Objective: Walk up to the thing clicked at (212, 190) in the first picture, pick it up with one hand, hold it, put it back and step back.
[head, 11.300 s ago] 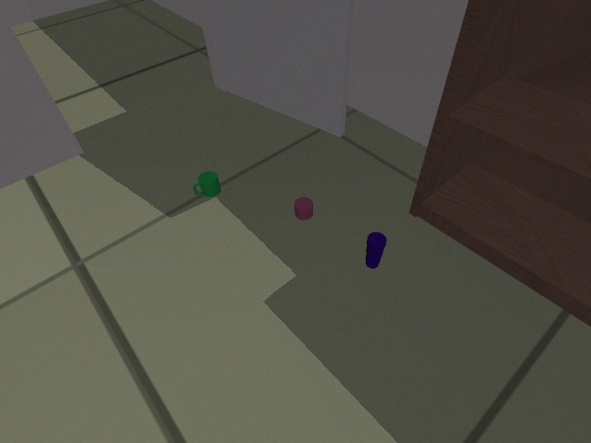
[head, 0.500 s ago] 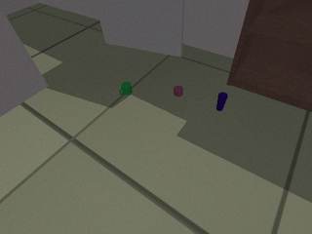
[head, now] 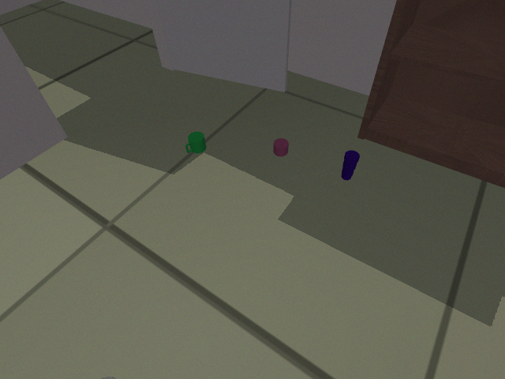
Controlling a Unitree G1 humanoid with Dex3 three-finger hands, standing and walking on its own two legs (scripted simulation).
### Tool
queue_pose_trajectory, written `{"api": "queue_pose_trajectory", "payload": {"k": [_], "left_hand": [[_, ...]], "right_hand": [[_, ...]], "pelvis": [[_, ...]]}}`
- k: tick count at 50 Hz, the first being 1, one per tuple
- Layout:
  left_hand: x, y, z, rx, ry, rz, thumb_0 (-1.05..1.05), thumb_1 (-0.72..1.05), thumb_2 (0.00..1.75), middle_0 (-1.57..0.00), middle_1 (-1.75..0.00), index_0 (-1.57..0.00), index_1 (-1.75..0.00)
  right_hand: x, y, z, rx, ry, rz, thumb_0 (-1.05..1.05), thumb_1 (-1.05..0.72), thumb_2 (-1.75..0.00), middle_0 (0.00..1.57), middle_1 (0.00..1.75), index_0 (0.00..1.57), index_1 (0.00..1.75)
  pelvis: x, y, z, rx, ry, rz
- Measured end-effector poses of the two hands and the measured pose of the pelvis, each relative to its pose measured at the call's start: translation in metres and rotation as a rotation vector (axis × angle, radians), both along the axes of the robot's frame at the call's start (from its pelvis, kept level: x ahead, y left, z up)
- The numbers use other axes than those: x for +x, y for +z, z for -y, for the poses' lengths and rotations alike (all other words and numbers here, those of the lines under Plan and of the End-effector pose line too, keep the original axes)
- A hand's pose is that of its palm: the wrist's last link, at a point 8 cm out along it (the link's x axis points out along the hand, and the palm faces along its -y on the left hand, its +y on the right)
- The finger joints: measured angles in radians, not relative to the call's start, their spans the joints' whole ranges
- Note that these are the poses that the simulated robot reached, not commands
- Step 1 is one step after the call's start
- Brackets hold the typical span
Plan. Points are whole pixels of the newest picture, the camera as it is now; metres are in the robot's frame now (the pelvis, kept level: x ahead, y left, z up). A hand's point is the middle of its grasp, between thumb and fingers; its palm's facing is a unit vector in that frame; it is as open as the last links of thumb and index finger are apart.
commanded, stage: stand
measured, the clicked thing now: (195, 143) +1.46 +0.31 -0.74
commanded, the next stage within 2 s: none
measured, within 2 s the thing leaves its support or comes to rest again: neither
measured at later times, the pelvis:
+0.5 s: pelvis -0.01 +0.00 +0.00, yaw +2 degrees
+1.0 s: pelvis +0.00 +0.00 +0.00, yaw +2 degrees
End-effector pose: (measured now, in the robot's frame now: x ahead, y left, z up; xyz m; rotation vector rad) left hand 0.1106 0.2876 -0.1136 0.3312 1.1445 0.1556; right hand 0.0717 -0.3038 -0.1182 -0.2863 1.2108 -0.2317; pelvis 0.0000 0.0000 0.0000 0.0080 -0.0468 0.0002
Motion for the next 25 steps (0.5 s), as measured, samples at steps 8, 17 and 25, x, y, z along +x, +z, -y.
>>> {"api": "queue_pose_trajectory", "payload": {"k": [8, 17, 25], "left_hand": [[-0.026, -0.001, -0.003, -0.001, 0.036, -0.038, 0.01, 0.91, 0.9, -0.2, -0.3, -0.21, -0.3], [-0.059, -0.001, -0.009, 0.013, 0.076, -0.088, 0.01, 0.91, 0.9, -0.2, -0.3, -0.21, -0.3], [-0.074, -0.002, -0.011, 0.015, 0.095, -0.124, 0.01, 0.91, 0.9, -0.2, -0.3, -0.21, -0.3]], "right_hand": [[0.004, 0.003, -0.002, 0.003, 0.029, 0.012, 0.0, -0.9, -0.89, 0.2, 0.29, 0.21, 0.3], [0.002, -0.001, -0.006, 0.02, 0.047, 0.0, 0.0, -0.9, -0.89, 0.2, 0.29, 0.21, 0.3], [-0.006, -0.005, -0.007, 0.026, 0.049, -0.037, 0.0, -0.9, -0.89, 0.2, 0.29, 0.21, 0.3]], "pelvis": [[-0.006, 0.002, 0.001, -0.003, 0.011, 0.003], [-0.01, 0.003, 0.003, -0.005, 0.02, 0.001], [-0.009, 0.002, 0.002, -0.006, 0.027, -0.008]]}}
